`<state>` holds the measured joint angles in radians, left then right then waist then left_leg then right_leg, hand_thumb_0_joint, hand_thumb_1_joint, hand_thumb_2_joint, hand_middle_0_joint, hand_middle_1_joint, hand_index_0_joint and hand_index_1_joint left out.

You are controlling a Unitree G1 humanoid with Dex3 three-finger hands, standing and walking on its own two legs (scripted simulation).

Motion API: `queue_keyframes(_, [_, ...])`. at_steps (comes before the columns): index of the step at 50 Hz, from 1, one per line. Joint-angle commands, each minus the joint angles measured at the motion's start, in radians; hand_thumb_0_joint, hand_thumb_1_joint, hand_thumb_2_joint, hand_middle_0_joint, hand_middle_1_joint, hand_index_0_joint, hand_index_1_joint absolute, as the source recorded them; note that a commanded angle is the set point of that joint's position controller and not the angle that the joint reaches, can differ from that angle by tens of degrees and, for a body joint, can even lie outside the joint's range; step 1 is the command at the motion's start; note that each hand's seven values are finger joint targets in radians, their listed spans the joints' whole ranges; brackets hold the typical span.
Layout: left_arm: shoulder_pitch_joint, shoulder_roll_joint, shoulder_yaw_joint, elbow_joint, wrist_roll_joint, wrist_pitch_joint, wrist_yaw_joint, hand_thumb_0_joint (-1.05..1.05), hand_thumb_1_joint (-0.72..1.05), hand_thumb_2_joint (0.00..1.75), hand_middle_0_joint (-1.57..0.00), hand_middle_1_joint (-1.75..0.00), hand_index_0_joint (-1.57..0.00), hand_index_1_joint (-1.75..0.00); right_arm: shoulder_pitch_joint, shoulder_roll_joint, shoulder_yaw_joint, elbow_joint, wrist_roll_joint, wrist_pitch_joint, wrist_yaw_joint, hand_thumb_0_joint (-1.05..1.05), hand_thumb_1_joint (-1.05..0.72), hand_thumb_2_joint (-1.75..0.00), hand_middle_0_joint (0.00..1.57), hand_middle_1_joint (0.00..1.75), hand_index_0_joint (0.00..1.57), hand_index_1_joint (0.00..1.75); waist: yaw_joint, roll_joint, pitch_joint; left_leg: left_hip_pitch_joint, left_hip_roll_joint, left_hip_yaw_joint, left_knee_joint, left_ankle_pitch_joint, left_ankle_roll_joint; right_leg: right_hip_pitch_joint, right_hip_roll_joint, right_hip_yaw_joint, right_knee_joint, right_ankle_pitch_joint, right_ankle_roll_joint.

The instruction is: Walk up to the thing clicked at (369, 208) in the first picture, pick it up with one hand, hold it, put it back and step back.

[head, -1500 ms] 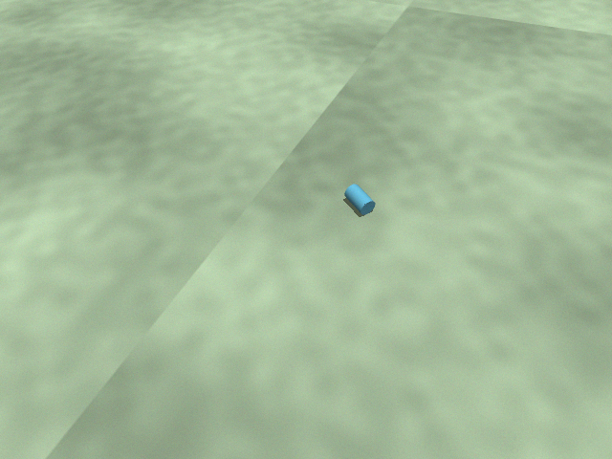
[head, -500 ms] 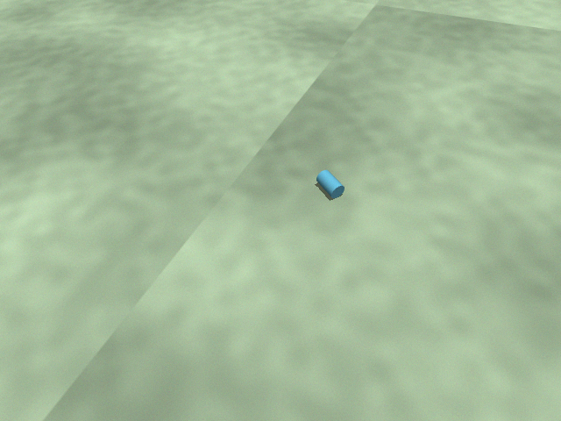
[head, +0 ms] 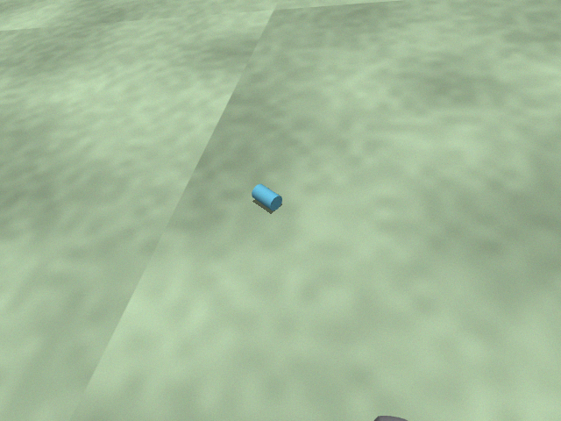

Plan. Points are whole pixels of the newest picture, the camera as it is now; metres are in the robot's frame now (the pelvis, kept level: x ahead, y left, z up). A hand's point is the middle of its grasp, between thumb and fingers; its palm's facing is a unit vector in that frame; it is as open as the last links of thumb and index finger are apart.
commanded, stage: walk up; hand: left
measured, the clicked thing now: (266, 197) +1.16 +0.23 -0.70
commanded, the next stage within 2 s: none
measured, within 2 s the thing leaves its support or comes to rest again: neither
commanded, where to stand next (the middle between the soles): +0.75 +0.26 m, yaw -40 degrees
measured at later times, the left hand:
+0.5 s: hand (137, 291) +0.38 +0.36 -0.13, palm faces -0.28 -0.82 -0.50, open 7.4 cm
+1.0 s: hand (161, 195) +0.62 +0.36 -0.09, palm faces -0.32 -0.76 -0.56, open 7.4 cm
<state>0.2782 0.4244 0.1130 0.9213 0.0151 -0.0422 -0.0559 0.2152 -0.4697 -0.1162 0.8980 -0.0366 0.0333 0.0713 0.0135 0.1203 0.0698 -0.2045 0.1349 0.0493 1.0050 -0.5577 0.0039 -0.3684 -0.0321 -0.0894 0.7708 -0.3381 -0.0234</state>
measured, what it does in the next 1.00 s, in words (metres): walks ahead, turning right: left foot, then right foot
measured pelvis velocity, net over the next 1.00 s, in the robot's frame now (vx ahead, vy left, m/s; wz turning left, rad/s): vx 0.43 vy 0.12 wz -0.42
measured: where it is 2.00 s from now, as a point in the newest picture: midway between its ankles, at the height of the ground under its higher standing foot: (228, 284)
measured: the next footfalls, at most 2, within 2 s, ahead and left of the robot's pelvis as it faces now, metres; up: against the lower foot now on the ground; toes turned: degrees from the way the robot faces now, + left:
left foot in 0.42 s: +0.40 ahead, +0.18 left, +0.00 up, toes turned -11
right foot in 0.80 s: +0.48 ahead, -0.05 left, +0.00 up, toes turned -27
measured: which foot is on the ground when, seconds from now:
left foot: up 0.00-0.40, down 0.42-0.82, up 0.84-1.00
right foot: down 0.00-0.44, up 0.46-0.78, down 0.80-1.00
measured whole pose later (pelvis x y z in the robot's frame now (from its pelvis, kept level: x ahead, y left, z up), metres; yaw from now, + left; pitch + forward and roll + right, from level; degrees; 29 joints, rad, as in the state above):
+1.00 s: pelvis +0.43 +0.12 +0.00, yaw -24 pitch -4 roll -1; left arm 0.34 0.39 0.04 0.79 0.00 -0.09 0.08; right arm 0.28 -0.45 -0.09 0.71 -0.06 0.09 0.09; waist -0.02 0.15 0.10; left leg -0.52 0.06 -0.05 1.24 -0.47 0.00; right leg -0.39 -0.02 -0.04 0.73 -0.28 -0.01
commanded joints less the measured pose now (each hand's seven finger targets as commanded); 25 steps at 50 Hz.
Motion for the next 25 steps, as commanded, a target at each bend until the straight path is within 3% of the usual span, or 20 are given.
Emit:
queue_keyframes(1, [0.051,0.337,0.061,-0.076,-0.021,-0.018,0.055,0.00,0.90,0.90,-0.20,-0.30,-0.20,-0.30,-0.215,-0.185,-0.011,-0.195,0.018,-0.060,0.012,0.00,-0.90,-0.90,0.20,0.30,0.20,0.30,0.053,-0.214,0.087,-0.553,-0.005,-0.155,0.239,0.090,-0.009,0.234,-0.330,0.831,-0.671,-0.477,-0.235])
queue_keyframes(2, [0.008,0.306,0.048,-0.090,-0.023,-0.026,0.065,0.00,0.90,0.90,-0.20,-0.30,-0.20,-0.30,-0.148,-0.176,-0.007,-0.167,0.028,-0.058,0.014,0.00,-0.90,-0.90,0.20,0.30,0.20,0.30,0.015,-0.199,0.068,-0.522,0.010,-0.156,0.203,0.164,-0.002,0.256,-0.271,0.664,-0.620,-0.342,-0.185])
queue_keyframes(3, [0.001,0.290,0.046,-0.095,-0.027,-0.035,0.070,0.00,0.90,0.90,-0.20,-0.30,-0.20,-0.30,-0.067,-0.161,-0.009,-0.144,0.032,-0.050,0.013,0.00,-0.90,-0.90,0.20,0.30,0.20,0.30,-0.012,-0.203,0.046,-0.475,0.011,-0.152,0.154,0.225,0.006,0.246,-0.219,0.549,-0.577,-0.239,-0.137])
queue_keyframes(4, [0.011,0.272,0.040,-0.090,-0.029,-0.043,0.076,0.00,0.90,0.90,-0.20,-0.30,-0.20,-0.30,-0.030,-0.158,-0.011,-0.134,0.030,-0.046,0.013,0.00,-0.90,-0.90,0.20,0.30,0.20,0.30,-0.020,-0.211,0.052,-0.423,0.008,-0.148,0.114,0.270,0.001,0.187,-0.192,0.502,-0.571,-0.180,-0.114])
queue_keyframes(5, [0.019,0.264,0.034,-0.096,-0.027,-0.052,0.076,0.00,0.90,0.90,-0.20,-0.30,-0.20,-0.30,-0.018,-0.160,-0.018,-0.134,0.020,-0.040,0.017,0.00,-0.90,-0.90,0.20,0.30,0.20,0.30,-0.024,-0.196,0.058,-0.394,0.002,-0.148,0.094,0.301,-0.003,0.150,-0.171,0.464,-0.569,-0.149,-0.115])
queue_keyframes(8, [0.034,0.255,0.032,-0.119,-0.026,-0.075,0.074,0.00,0.90,0.90,-0.20,-0.30,-0.20,-0.30,-0.035,-0.163,-0.033,-0.170,0.001,-0.029,0.028,0.00,-0.90,-0.90,0.20,0.30,0.20,0.30,-0.028,-0.162,0.068,-0.402,-0.011,-0.125,-0.013,0.382,-0.026,0.115,-0.142,0.396,-0.580,-0.120,-0.124])
queue_keyframes(9, [0.032,0.269,0.037,-0.129,-0.021,-0.082,0.074,0.00,0.90,0.90,-0.20,-0.30,-0.20,-0.30,-0.054,-0.159,-0.035,-0.191,-0.006,-0.027,0.033,0.00,-0.90,-0.90,0.20,0.30,0.20,0.30,-0.035,-0.158,0.067,-0.408,-0.002,-0.132,-0.041,0.397,-0.030,0.111,-0.148,0.390,-0.572,-0.112,-0.145])
queue_keyframes(12, [0.078,0.287,0.043,-0.127,-0.017,-0.090,0.078,0.00,0.90,0.90,-0.20,-0.30,-0.20,-0.30,-0.131,-0.155,-0.039,-0.239,-0.015,-0.032,0.040,0.00,-0.90,-0.90,0.20,0.30,0.20,0.30,-0.014,-0.161,0.085,-0.442,0.000,-0.126,-0.124,0.439,-0.037,0.120,-0.135,0.376,-0.544,-0.088,-0.151])
queue_keyframes(14, [0.110,0.297,0.049,-0.130,-0.011,-0.095,0.087,0.00,0.90,0.90,-0.20,-0.30,-0.20,-0.30,-0.176,-0.142,-0.037,-0.268,-0.020,-0.042,0.046,0.00,-0.90,-0.90,0.20,0.30,0.20,0.30,0.003,-0.174,0.072,-0.433,0.019,-0.149,-0.211,0.455,-0.026,0.169,-0.140,0.360,-0.476,0.063,-0.151])
queue_keyframes(16, [0.126,0.303,0.049,-0.130,-0.007,-0.093,0.095,0.00,0.90,0.90,-0.20,-0.30,-0.20,-0.30,-0.187,-0.129,-0.034,-0.283,-0.018,-0.051,0.049,0.00,-0.90,-0.90,0.20,0.30,0.20,0.30,-0.001,-0.216,0.029,-0.380,0.012,-0.129,-0.291,0.444,0.001,0.226,-0.147,0.332,-0.392,0.313,-0.139])
queue_keyframes(17, [0.105,0.311,0.048,-0.137,-0.006,-0.090,0.100,0.00,0.90,0.90,-0.20,-0.30,-0.20,-0.30,-0.159,-0.134,-0.038,-0.282,-0.018,-0.054,0.048,0.00,-0.90,-0.90,0.20,0.30,0.20,0.30,-0.021,-0.228,-0.009,-0.300,0.006,-0.109,-0.313,0.434,0.012,0.220,-0.157,0.322,-0.347,0.406,-0.134])
queue_keyframes(19, [0.072,0.307,0.039,-0.151,-0.007,-0.080,0.109,0.00,0.90,0.90,-0.20,-0.30,-0.20,-0.30,-0.037,-0.144,-0.055,-0.244,-0.021,-0.053,0.041,0.00,-0.90,-0.90,0.20,0.30,0.20,0.30,-0.076,-0.221,-0.063,-0.122,-0.028,-0.064,-0.365,0.389,0.029,0.178,-0.155,0.309,-0.233,0.496,-0.111])
queue_keyframes(20, [0.068,0.291,0.031,-0.160,-0.010,-0.077,0.113,0.00,0.90,0.90,-0.20,-0.30,-0.20,-0.30,0.059,-0.164,-0.068,-0.217,-0.025,-0.055,0.036,0.00,-0.90,-0.90,0.20,0.30,0.20,0.30,-0.131,-0.152,-0.109,0.031,-0.065,-0.036,-0.435,0.393,0.045,0.136,-0.114,0.262,-0.056,0.530,-0.092])
queue_keyframes(21, [0.094,0.235,0.010,-0.166,-0.013,-0.077,0.117,0.00,0.90,0.90,-0.20,-0.30,-0.20,-0.30,0.199,-0.208,-0.090,-0.182,-0.035,-0.063,0.025,0.00,-0.90,-0.90,0.20,0.30,0.20,0.30,-0.204,-0.021,-0.174,0.219,-0.079,-0.069,-0.472,0.334,0.081,0.030,-0.057,0.215,0.217,0.484,-0.054])
queue_keyframes(22, [0.170,0.129,-0.025,-0.165,-0.017,-0.079,0.115,0.00,0.90,0.90,-0.20,-0.30,-0.20,-0.30,0.265,-0.265,-0.110,-0.184,-0.042,-0.070,0.010,0.00,-0.90,-0.90,0.20,0.30,0.20,0.30,-0.211,0.191,-0.200,0.370,0.111,-0.326,-0.509,0.232,0.120,-0.203,0.050,0.208,0.441,0.021,-0.021])
queue_keyframes(23, [0.230,0.147,-0.027,-0.139,-0.046,-0.071,0.128,0.00,0.90,0.90,-0.20,-0.30,-0.20,-0.30,0.184,-0.311,-0.113,-0.207,-0.004,-0.074,0.002,0.00,-0.90,-0.90,0.20,0.30,0.20,0.30,-0.136,0.281,-0.230,0.409,0.272,-0.668,-0.668,0.185,0.170,-0.349,0.122,0.138,0.516,-0.209,-0.032])
queue_keyframes(24, [0.225,0.196,-0.025,-0.106,-0.033,-0.065,0.136,0.00,0.90,0.90,-0.20,-0.30,-0.20,-0.30,0.103,-0.304,-0.119,-0.223,0.020,-0.069,0.002,0.00,-0.90,-0.90,0.20,0.30,0.20,0.30,-0.096,0.241,-0.194,0.315,0.297,-0.702,-0.710,0.073,0.230,-0.335,0.037,0.172,0.577,-0.173,-0.047])
queue_keyframes(25, [0.163,0.249,-0.019,-0.108,-0.031,-0.069,0.126,0.00,0.90,0.90,-0.20,-0.30,-0.20,-0.30,0.075,-0.260,-0.105,-0.243,0.022,-0.062,-0.001,0.00,-0.90,-0.90,0.20,0.30,0.20,0.30,-0.101,0.128,-0.131,0.150,0.266,-0.582,-0.721,0.100,0.218,-0.272,0.000,0.174,0.572,-0.103,-0.040])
